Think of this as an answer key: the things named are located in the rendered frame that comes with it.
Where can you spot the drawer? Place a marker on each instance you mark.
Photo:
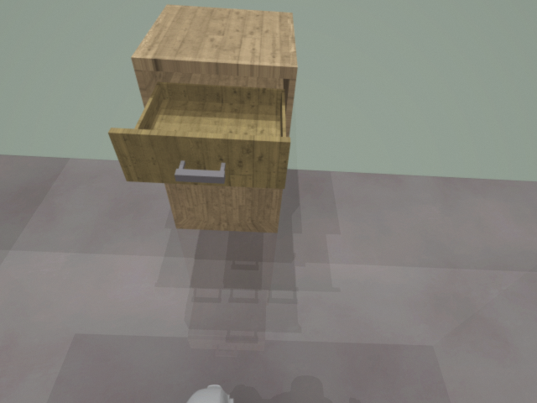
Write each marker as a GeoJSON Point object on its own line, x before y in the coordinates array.
{"type": "Point", "coordinates": [207, 125]}

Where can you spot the handle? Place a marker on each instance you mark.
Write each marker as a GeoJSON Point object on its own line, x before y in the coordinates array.
{"type": "Point", "coordinates": [203, 176]}

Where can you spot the cabinet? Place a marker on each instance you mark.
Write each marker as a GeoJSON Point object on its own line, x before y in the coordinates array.
{"type": "Point", "coordinates": [221, 47]}

